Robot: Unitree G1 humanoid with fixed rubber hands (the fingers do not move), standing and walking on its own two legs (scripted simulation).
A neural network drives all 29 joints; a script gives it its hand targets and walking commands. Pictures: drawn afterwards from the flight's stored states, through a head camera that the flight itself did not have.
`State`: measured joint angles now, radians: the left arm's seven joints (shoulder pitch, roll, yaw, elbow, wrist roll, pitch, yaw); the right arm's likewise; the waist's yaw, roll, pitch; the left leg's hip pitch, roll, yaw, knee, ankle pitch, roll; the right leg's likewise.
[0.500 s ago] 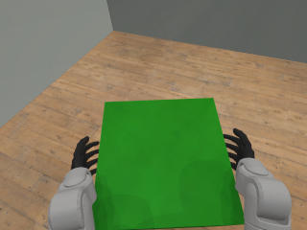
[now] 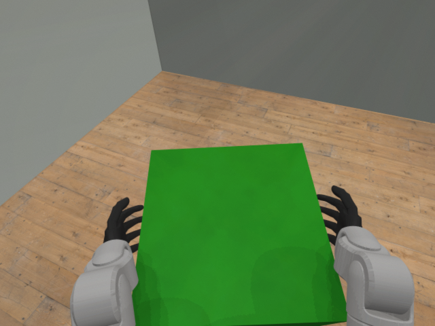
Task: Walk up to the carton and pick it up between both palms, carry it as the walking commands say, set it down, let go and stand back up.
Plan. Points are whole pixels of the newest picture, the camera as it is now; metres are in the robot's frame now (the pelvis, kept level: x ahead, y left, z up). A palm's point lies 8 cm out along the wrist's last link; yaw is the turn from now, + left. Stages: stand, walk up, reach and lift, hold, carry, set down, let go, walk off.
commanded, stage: carry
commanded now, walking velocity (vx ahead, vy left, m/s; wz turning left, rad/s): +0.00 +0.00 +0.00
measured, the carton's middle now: (230, 239) +0.29 +0.00 +0.01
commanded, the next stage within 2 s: none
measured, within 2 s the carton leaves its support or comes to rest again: neither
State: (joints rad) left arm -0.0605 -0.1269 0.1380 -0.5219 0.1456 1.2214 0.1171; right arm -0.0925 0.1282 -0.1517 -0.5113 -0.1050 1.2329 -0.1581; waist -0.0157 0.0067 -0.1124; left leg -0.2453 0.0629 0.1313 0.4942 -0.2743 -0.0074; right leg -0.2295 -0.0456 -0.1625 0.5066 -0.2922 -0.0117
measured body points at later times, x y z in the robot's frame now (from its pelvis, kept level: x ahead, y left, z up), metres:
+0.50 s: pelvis +0.06 -0.04 -0.02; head +0.09 -0.05 +0.43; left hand +0.32 +0.13 +0.06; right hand +0.32 -0.23 +0.06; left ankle +0.08 +0.08 -0.73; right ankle -0.05 -0.10 -0.74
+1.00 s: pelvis +0.08 -0.13 -0.01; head +0.11 -0.15 +0.44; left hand +0.35 +0.03 +0.08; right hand +0.34 -0.33 +0.06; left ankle +0.04 +0.01 -0.68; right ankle +0.05 -0.20 -0.74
